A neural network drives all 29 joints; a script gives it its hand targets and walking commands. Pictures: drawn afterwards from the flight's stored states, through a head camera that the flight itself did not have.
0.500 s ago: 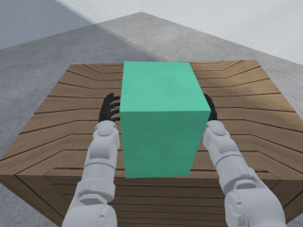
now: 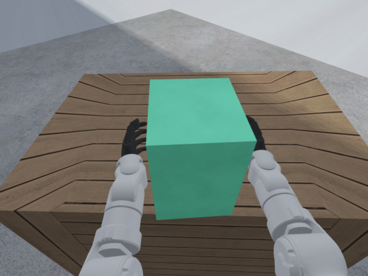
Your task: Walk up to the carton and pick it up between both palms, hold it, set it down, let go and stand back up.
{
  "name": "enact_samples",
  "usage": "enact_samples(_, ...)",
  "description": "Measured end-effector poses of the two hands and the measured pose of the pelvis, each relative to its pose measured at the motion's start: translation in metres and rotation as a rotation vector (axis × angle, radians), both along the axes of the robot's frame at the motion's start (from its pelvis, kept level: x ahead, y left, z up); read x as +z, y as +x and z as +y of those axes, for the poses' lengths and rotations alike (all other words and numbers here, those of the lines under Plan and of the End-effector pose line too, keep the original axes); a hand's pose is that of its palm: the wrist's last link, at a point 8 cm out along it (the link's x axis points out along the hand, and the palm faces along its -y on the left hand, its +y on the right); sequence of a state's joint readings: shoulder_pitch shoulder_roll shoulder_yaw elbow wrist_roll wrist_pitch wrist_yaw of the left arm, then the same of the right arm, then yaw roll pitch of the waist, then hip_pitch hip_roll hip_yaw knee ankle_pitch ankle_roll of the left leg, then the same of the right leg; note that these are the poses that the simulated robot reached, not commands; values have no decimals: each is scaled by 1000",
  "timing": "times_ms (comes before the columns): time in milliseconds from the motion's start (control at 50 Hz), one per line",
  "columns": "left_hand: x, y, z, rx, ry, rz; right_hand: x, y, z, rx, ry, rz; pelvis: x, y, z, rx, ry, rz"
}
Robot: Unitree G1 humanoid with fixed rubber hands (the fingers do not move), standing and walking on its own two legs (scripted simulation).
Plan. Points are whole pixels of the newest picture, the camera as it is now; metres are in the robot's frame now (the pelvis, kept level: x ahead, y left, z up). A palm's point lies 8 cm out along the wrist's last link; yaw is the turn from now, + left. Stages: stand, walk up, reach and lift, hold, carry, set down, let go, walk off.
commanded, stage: set down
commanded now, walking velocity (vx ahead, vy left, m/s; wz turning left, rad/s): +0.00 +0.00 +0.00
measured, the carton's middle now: (192, 149) +0.41 +0.00 +0.07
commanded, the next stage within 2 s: none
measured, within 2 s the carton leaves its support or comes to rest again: rests again in 1.04 s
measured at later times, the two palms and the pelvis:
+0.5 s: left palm (129, 157) +0.36 +0.14 +0.10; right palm (253, 149) +0.38 -0.14 +0.09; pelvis +0.00 +0.00 +0.00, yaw +0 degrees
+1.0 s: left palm (132, 160) +0.37 +0.14 +0.07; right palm (251, 161) +0.39 -0.15 +0.04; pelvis +0.00 +0.00 +0.00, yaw +0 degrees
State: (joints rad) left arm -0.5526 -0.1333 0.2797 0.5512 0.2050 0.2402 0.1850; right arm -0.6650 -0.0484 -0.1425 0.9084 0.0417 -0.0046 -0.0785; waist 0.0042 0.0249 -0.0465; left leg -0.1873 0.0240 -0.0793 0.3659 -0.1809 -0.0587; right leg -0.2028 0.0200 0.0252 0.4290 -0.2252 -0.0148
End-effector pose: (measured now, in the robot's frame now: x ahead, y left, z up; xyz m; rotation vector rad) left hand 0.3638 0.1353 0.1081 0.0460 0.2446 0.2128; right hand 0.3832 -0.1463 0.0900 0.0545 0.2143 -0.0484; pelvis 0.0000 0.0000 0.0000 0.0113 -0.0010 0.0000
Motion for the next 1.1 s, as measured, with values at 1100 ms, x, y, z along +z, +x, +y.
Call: enact_samples(1100, -38, 15, -7, -8, 66, 54, -48, 8, -16, 5, 24, 60, 0, 8, 0, 1, -1, 75)
